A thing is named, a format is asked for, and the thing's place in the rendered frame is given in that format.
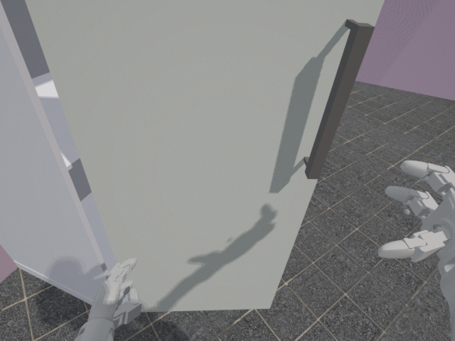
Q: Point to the fridge door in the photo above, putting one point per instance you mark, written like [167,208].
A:
[192,119]

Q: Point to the right robot hand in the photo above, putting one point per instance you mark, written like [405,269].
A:
[428,242]

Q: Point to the robot right forearm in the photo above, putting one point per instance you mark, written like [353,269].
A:
[446,268]

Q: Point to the handle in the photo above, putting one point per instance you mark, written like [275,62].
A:
[353,54]

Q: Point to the left robot hand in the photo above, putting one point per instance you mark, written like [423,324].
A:
[107,303]

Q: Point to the robot left forearm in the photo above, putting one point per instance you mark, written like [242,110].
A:
[96,330]

